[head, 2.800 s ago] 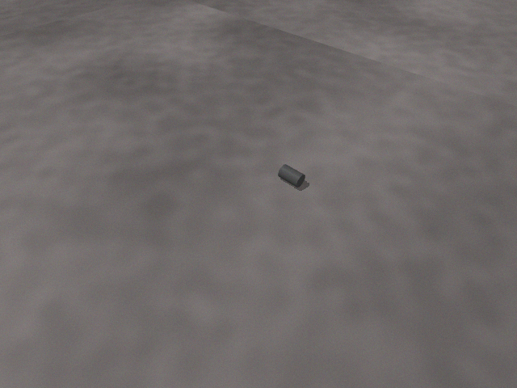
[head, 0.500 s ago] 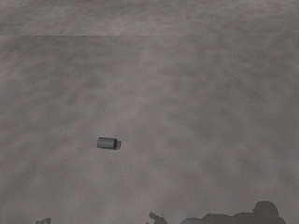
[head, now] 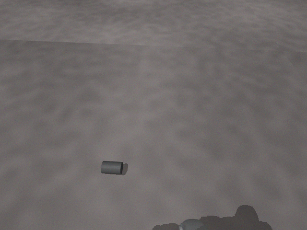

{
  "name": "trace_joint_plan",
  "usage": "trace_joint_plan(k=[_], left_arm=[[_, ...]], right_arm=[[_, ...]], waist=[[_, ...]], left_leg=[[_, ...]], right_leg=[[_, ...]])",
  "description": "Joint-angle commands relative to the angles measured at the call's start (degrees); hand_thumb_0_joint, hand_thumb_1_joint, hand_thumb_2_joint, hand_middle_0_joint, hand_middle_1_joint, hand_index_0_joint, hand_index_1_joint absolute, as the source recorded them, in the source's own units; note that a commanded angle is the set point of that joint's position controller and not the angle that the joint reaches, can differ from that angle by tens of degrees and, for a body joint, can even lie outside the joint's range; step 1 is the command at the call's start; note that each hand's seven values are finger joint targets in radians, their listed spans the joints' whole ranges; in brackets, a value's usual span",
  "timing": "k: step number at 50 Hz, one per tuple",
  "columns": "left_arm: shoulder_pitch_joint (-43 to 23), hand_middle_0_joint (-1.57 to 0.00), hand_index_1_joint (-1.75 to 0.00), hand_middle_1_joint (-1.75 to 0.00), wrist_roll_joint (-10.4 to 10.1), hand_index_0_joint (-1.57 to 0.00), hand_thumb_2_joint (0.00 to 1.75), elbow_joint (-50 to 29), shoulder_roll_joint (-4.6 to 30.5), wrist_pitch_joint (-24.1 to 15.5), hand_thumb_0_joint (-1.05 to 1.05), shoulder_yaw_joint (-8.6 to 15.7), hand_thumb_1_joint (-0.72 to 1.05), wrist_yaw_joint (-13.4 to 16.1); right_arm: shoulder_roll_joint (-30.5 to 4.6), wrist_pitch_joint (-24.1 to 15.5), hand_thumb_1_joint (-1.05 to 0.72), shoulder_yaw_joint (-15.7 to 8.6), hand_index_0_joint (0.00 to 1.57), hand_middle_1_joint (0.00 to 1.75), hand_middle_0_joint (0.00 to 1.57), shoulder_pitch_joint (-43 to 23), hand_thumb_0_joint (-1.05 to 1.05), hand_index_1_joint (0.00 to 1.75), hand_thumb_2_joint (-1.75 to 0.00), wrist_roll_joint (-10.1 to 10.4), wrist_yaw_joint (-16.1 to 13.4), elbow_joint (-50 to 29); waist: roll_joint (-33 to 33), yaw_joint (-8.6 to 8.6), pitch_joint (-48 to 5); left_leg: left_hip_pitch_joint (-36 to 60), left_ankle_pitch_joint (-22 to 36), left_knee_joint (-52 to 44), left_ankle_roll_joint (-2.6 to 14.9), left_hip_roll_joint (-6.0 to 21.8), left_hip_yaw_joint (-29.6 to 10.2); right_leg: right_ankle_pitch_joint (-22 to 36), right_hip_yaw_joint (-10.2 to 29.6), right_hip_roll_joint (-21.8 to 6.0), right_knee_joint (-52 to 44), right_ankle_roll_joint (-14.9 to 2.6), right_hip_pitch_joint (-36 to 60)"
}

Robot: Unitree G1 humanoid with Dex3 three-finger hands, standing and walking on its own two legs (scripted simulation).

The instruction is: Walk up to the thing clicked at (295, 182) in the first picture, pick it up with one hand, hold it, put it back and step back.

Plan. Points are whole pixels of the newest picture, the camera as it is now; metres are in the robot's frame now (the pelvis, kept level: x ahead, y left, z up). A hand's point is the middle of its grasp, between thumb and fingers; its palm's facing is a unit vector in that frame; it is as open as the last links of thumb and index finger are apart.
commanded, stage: walk up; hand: left
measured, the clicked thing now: (112, 167) +0.63 +0.28 -0.70
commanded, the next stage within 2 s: none
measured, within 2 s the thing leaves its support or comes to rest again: neither
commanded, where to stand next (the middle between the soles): +0.22 +0.07 m, yaw -4 degrees
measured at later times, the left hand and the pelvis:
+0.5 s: hand (16, 221) +0.20 +0.40 -0.12, palm faces -0.09 -0.86 -0.51, open 7.4 cm; pelvis +0.11 +0.11 -0.01, yaw -4 degrees
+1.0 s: hand (32, 213) +0.22 +0.38 -0.14, palm faces -0.11 -0.93 -0.35, open 7.4 cm; pelvis +0.13 +0.12 +0.01, yaw -5 degrees
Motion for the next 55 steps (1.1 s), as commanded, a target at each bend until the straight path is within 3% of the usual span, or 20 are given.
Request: trace_joint_plan(k=[1, 6, 9, 10, 11, 12, 13, 19, 24, 25, 26, 27, 29, 33, 35, 37, 39, 42, 47, 55], left_arm=[[4.3, -0.20, -0.30, -0.30, -0.4, -0.20, 0.90, -2.9, 10.0, -2.1, 0.00, 3.0, 0.90, -0.9], [0.3, -0.20, -0.30, -0.30, 0.0, -0.20, 0.90, -6.1, 7.9, -2.7, 0.00, 2.8, 0.90, -1.1], [7.9, -0.20, -0.30, -0.30, -0.1, -0.20, 0.90, -4.1, 7.5, -3.2, 0.00, 3.7, 0.90, -0.3], [12.8, -0.20, -0.30, -0.30, 0.3, -0.20, 0.90, -3.8, 11.1, -3.4, 0.00, 5.0, 0.90, 0.6], [13.9, -0.20, -0.30, -0.30, 0.9, -0.20, 0.90, -4.9, 16.5, -3.3, 0.00, 6.0, 0.90, 1.9], [9.9, -0.20, -0.30, -0.30, 0.2, -0.20, 0.90, -6.9, 17.6, -2.6, 0.00, 5.7, 0.90, 2.3], [6.9, -0.20, -0.30, -0.30, -0.5, -0.20, 0.90, -7.6, 17.1, -2.4, 0.00, 5.3, 0.90, 2.7], [-2.4, -0.20, -0.30, -0.30, 1.2, -0.20, 0.90, -10.1, 11.5, -2.0, 0.00, 3.4, 0.90, 1.1], [-7.3, -0.20, -0.30, -0.30, 0.8, -0.20, 0.90, -9.1, 7.7, 1.0, 0.00, 1.4, 0.90, -0.7], [-6.4, -0.20, -0.30, -0.30, 0.3, -0.20, 0.90, -8.9, 3.9, 1.6, 0.00, 0.3, 0.90, -0.9], [-4.6, -0.20, -0.30, -0.30, -0.1, -0.20, 0.90, -8.3, 4.1, 2.2, 0.00, 0.5, 0.90, -0.7], [-6.5, -0.20, -0.30, -0.30, 0.2, -0.20, 0.90, -5.8, 9.0, 2.5, 0.00, 2.0, 0.90, -0.4], [-4.9, -0.20, -0.30, -0.30, 0.1, -0.20, 0.90, -3.3, 7.9, 2.7, 0.00, 2.1, 0.90, -1.0], [-4.4, -0.20, -0.30, -0.30, 0.4, -0.20, 0.90, -0.7, 6.4, 2.7, 0.00, 2.3, 0.90, -1.8], [-5.0, -0.20, -0.30, -0.30, 1.2, -0.20, 0.90, -0.4, 7.0, 2.4, 0.00, 2.5, 0.90, -1.8], [-9.3, -0.20, -0.30, -0.30, 0.9, -0.20, 0.90, -1.4, 9.7, 2.7, 0.00, 2.8, 0.90, -2.3], [-9.6, -0.20, -0.30, -0.30, 0.4, -0.20, 0.90, -1.1, 7.3, 3.2, 0.00, 1.7, 0.90, -2.7], [-9.4, -0.20, -0.30, -0.30, 0.6, -0.20, 0.90, 0.3, 6.7, 3.6, 0.00, 1.2, 0.90, -2.9], [-12.1, -0.20, -0.30, -0.30, 0.6, -0.20, 0.90, 1.0, 8.0, 3.3, 0.00, 1.3, 0.90, -3.0], [-16.0, -0.20, -0.30, -0.30, 0.9, -0.20, 0.90, 2.2, 6.4, 3.5, 0.00, 0.8, 0.90, -3.4]], right_arm=[[-14.4, -1.8, -0.90, -3.7, 0.20, 0.30, 0.20, -0.1, 0.00, 0.30, -0.90, 0.7, -1.4, -3.9], [-14.3, -1.4, -0.90, -3.1, 0.20, 0.30, 0.20, 3.3, 0.00, 0.30, -0.90, 0.2, -1.5, -4.1], [-11.3, -0.7, -0.90, -1.8, 0.20, 0.30, 0.20, 0.1, 0.00, 0.30, -0.90, 0.6, -1.3, -6.1], [-8.7, -0.9, -0.90, -1.0, 0.20, 0.30, 0.20, 0.8, 0.00, 0.30, -0.90, 1.2, -1.4, -7.0], [-5.6, -0.4, -0.90, 0.0, 0.20, 0.30, 0.20, 3.4, 0.00, 0.30, -0.90, 0.9, -1.6, -7.9], [-10.9, 1.3, -0.90, -1.6, 0.20, 0.30, 0.20, 3.4, 0.00, 0.30, -0.90, 0.2, -2.4, -7.3], [-12.6, 2.4, -0.90, -2.6, 0.20, 0.30, 0.20, 3.0, 0.00, 0.30, -0.90, 0.0, -2.9, -6.5], [-9.5, 2.0, -0.90, -2.3, 0.20, 0.30, 0.20, 7.2, 0.00, 0.30, -0.90, 1.2, -2.7, -0.8], [-9.5, -0.4, -0.90, -2.2, 0.20, 0.30, 0.20, 8.4, 0.00, 0.30, -0.90, 1.6, -4.5, 4.5], [-12.1, -1.2, -0.90, -2.2, 0.20, 0.30, 0.20, 7.0, 0.00, 0.30, -0.90, 0.8, -5.0, 3.9], [-17.7, -1.7, -0.90, -2.4, 0.20, 0.30, 0.20, 1.2, 0.00, 0.30, -0.90, 1.2, -5.2, 1.5], [-19.5, -1.6, -0.90, -2.6, 0.20, 0.30, 0.20, -4.3, 0.00, 0.30, -0.90, 1.7, -5.1, 1.1], [-15.4, -2.1, -0.90, -1.2, 0.20, 0.30, 0.20, -7.0, 0.00, 0.30, -0.90, 1.1, -5.6, 2.1], [-15.6, -2.6, -0.90, -0.9, 0.20, 0.30, 0.20, -5.9, 0.00, 0.30, -0.90, 1.2, -5.8, 4.7], [-13.7, -2.5, -0.90, 0.0, 0.20, 0.30, 0.20, -6.5, 0.00, 0.30, -0.90, 1.7, -6.2, 5.0], [-11.6, -2.9, -0.90, 0.6, 0.20, 0.30, 0.20, -5.4, 0.00, 0.30, -0.90, 2.6, -6.7, 6.0], [-12.6, -3.3, -0.90, 0.5, 0.20, 0.30, 0.20, -6.6, 0.00, 0.30, -0.90, 2.2, -6.9, 7.1], [-12.9, -3.3, -0.90, 0.7, 0.20, 0.30, 0.20, -8.4, 0.00, 0.30, -0.90, 1.9, -7.0, 8.1], [-10.6, -2.6, -0.90, 1.5, 0.20, 0.30, 0.20, -10.6, 0.00, 0.30, -0.90, 2.4, -6.8, 9.9], [-10.5, -2.5, -0.90, 2.1, 0.20, 0.30, 0.20, -11.1, 0.00, 0.30, -0.90, 1.9, -6.1, 13.7]], waist=[[13.3, 0.60, 0.8], [9.4, 0.12, -0.9], [4.3, 5.40, -5.1], [-2.3, 8.57, -8.0], [-12.8, 7.55, -8.9], [-3.8, 6.38, -7.9], [0.7, 5.02, -4.3], [-7.9, 0.94, -2.8], [-4.2, -1.04, -4.8], [5.0, -0.56, -4.2], [11.6, 1.17, -2.9], [9.0, 1.55, 0.1], [7.0, 3.23, 0.8], [14.1, 2.80, -3.6], [11.1, 3.83, -4.7], [3.5, 1.40, -7.2], [6.5, 2.03, -7.6], [6.0, 2.38, -8.1], [1.1, 1.65, -6.3], [-0.7, 1.04, -5.3]], left_leg=[[7.9, -8.4, -26.2, 11.90, 10.4, -17.1], [11.3, 10.8, -22.5, 14.52, 13.9, -15.6], [3.2, 21.3, -8.6, 8.54, 7.1, -5.0], [-1.9, 19.6, 3.4, 5.07, 3.3, -2.1], [-14.9, -7.5, 15.4, 0.93, -2.9, -1.3], [-17.8, -14.2, 23.1, -0.47, -1.4, -8.2], [-16.9, -13.7, 27.2, -0.70, 1.2, -11.3], [-4.2, -5.1, 13.5, -1.00, 1.6, -7.1], [13.2, 4.9, -8.8, -0.88, -3.1, -1.3], [10.7, -2.0, -17.0, 1.17, 4.5, -13.9], [1.2, -11.5, -25.8, 8.72, 17.9, -35.2], [-8.7, -16.8, -26.8, 13.74, 20.1, -37.9], [-3.6, -10.6, -22.1, 9.41, 12.8, -26.3], [3.7, 10.1, -15.9, 8.31, 11.9, -21.3], [1.5, 16.0, -11.3, 5.54, 10.1, -16.5], [2.4, 10.7, -11.4, 1.77, 4.2, -10.8], [4.2, 9.6, -14.6, 2.88, 6.4, -13.6], [6.1, 10.6, -15.7, 4.85, 8.5, -15.1], [6.5, 7.7, -12.0, 1.54, 2.9, -7.5], [9.1, 5.2, -18.3, 1.46, 3.7, -7.9]], right_leg=[[1.7, -3.7, -2.4, -9.6, 1.79, -5.2], [2.9, -5.2, -1.3, -22.8, 0.85, 1.3], [16.0, -8.4, 2.6, -36.9, 0.30, 22.8], [13.7, -0.4, -1.2, -41.6, -1.13, 31.2], [18.8, 25.4, -18.2, -45.0, -6.79, 37.6], [9.7, 36.2, -25.7, -48.0, -14.69, 32.1], [7.3, 32.9, -25.9, -47.8, -16.89, 25.5], [14.2, 6.7, -11.9, -41.6, -9.99, 7.8], [2.3, 0.3, -5.4, -25.7, -3.97, -4.0], [0.0, -2.8, -1.8, -17.9, -1.35, -5.2], [-6.8, -2.2, 2.3, -13.2, 1.01, -3.9], [-8.9, -0.3, -0.5, -9.7, 1.05, 3.3], [-3.6, 0.2, -0.9, -12.1, 1.13, 1.4], [-2.9, -3.1, 0.1, -22.8, 1.00, 7.1], [6.7, -1.9, -0.3, -32.8, -0.11, 14.0], [18.4, 4.3, -3.9, -30.2, -2.50, 14.1], [21.0, 0.9, -2.5, -28.1, -0.92, 14.8], [16.2, -0.3, -2.0, -29.4, -0.32, 14.3], [17.7, 5.4, -5.1, -37.0, -2.74, 13.5], [11.5, 5.0, -4.5, -41.3, -1.20, 13.1]])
